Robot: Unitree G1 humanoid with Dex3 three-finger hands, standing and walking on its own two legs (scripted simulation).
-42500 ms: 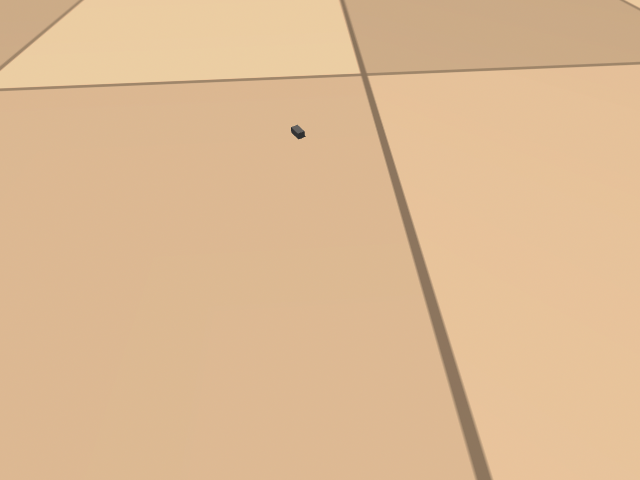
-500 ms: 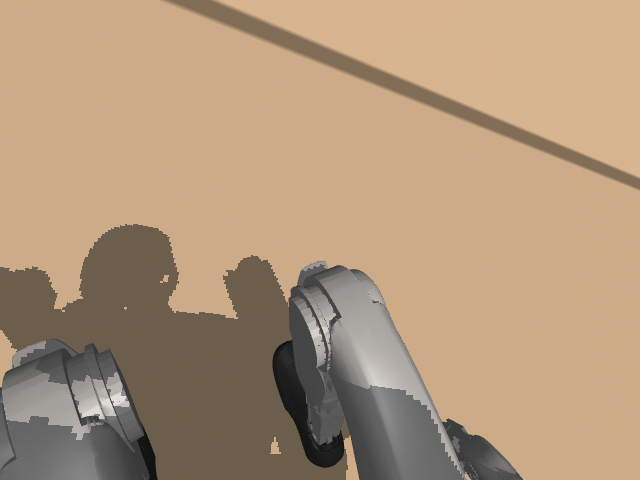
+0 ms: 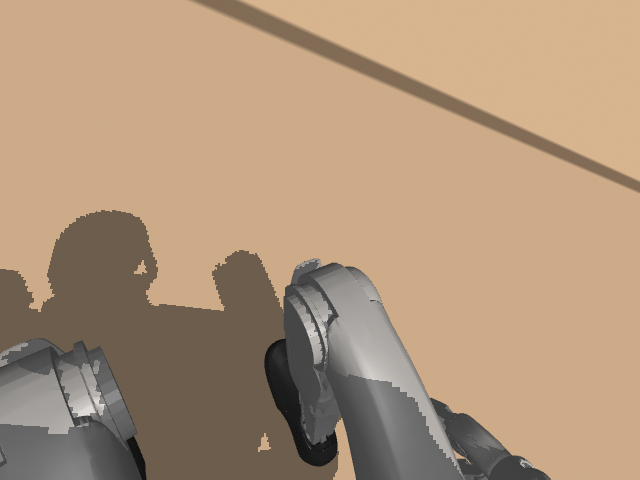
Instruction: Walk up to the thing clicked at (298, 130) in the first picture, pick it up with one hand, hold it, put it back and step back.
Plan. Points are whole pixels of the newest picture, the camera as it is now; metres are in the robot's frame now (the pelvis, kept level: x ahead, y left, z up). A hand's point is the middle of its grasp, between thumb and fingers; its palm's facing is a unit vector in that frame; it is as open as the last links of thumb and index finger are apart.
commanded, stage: rest palm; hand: left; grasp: from above
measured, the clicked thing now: out of the picture +0.45 +0.36 -0.28
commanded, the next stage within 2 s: close in 0.80 s
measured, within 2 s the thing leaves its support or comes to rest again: neither
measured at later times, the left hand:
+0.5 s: hand out of the picture +0.44 +0.35 -0.25, palm faces -0.44 -0.14 -0.89, open 13.2 cm
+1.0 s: hand out of the picture +0.43 +0.35 -0.25, palm faces -0.44 -0.15 -0.89, open 12.7 cm
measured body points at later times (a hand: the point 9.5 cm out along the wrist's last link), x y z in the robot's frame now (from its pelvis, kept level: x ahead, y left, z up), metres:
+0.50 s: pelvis +0.00 +0.00 +0.00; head +0.27 +0.14 +0.33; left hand +0.46 +0.35 -0.20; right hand +0.07 -0.25 -0.06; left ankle +0.06 +0.14 -0.27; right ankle +0.10 -0.12 -0.27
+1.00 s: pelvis +0.00 +0.00 +0.00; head +0.27 +0.14 +0.33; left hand +0.45 +0.36 -0.20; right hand +0.08 -0.25 -0.06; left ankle +0.06 +0.14 -0.27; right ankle +0.10 -0.12 -0.27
